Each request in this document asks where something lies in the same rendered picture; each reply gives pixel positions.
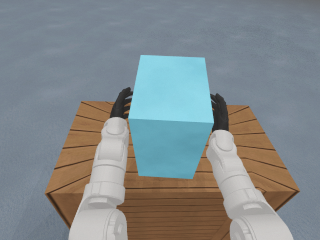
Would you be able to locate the robot left hand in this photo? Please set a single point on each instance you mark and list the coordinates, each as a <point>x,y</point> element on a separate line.
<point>119,107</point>

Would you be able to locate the carton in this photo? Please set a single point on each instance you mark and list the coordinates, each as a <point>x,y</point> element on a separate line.
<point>170,116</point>

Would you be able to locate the robot left forearm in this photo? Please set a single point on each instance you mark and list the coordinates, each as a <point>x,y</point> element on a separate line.
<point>105,189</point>

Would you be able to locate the pedestal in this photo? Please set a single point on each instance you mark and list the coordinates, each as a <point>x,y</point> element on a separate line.
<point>164,208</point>

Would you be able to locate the right robot upper arm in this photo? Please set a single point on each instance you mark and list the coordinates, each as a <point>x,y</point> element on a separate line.
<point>259,227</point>

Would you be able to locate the robot right hand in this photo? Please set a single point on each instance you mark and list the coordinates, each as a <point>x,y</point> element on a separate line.
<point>220,113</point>

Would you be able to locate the left robot upper arm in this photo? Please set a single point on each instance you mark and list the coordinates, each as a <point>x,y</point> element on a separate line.
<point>99,224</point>

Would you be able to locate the robot right forearm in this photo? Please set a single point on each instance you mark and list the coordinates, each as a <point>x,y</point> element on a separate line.
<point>240,195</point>

